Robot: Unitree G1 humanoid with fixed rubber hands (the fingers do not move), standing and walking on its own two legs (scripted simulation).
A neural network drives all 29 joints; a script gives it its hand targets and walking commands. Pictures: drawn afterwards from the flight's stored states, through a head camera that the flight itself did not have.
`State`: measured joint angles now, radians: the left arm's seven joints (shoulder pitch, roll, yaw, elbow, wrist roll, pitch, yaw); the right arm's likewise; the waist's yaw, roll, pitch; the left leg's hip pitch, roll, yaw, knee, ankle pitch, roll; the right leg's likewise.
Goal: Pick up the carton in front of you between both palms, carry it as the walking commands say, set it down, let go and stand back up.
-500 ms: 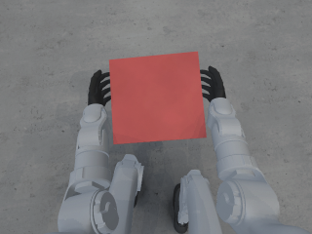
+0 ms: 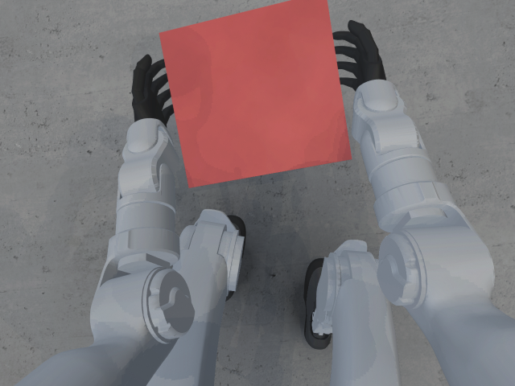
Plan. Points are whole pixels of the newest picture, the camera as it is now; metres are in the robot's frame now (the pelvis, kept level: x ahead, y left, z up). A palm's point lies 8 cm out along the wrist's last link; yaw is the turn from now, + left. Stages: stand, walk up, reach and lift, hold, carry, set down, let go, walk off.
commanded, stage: set down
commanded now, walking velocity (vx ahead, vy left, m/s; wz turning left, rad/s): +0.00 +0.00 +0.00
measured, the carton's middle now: (263, 112) +0.49 +0.09 -0.21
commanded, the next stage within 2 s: none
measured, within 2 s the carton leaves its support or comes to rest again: rests again in 0.94 s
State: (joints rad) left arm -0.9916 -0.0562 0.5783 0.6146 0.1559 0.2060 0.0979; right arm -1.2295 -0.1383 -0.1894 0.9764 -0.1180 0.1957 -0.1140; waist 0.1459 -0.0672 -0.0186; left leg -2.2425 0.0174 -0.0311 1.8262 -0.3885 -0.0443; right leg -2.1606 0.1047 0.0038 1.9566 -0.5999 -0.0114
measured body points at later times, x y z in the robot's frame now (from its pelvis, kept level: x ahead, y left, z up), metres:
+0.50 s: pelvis +0.00 -0.01 -0.06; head +0.35 -0.01 +0.23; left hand +0.47 +0.26 -0.20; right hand +0.55 -0.03 -0.24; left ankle +0.15 +0.14 -0.41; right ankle +0.08 -0.10 -0.41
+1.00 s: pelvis +0.00 -0.01 -0.07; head +0.35 -0.01 +0.21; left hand +0.47 +0.27 -0.22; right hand +0.55 -0.03 -0.25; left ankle +0.15 +0.14 -0.41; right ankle +0.08 -0.10 -0.41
